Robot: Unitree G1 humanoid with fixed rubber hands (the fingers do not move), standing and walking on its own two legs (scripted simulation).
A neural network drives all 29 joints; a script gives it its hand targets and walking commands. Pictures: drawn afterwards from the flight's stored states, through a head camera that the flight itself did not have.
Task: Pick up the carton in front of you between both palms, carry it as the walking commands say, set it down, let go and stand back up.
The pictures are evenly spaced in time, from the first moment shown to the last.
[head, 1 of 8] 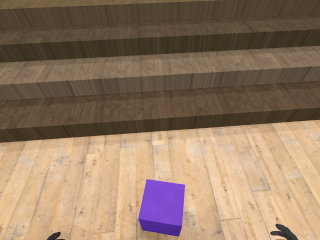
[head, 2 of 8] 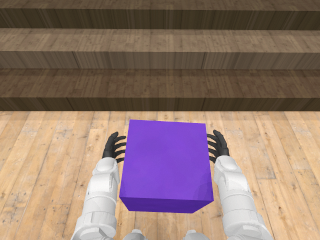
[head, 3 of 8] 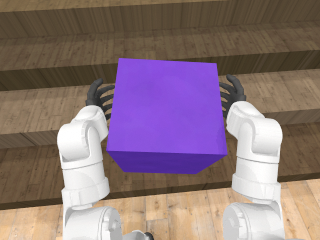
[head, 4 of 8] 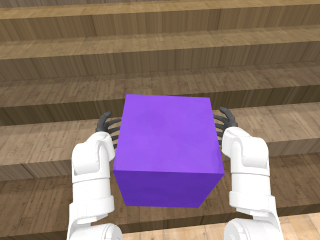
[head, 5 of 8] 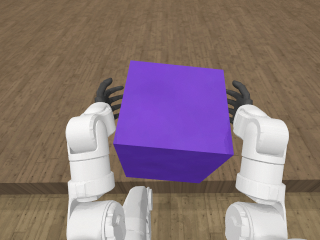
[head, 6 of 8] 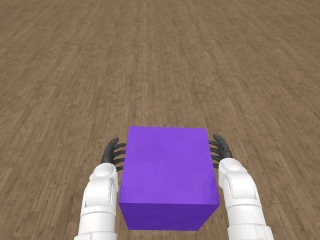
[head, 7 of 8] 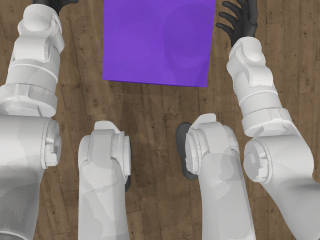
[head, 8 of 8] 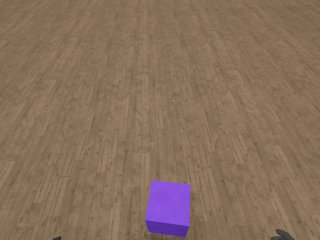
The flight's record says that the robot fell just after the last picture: no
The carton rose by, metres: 2.03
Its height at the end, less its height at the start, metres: +1.28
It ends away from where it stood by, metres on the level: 4.71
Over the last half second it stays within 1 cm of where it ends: yes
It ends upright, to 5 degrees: yes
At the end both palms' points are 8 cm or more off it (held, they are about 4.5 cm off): yes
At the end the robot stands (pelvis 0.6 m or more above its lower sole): yes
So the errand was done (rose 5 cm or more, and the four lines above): yes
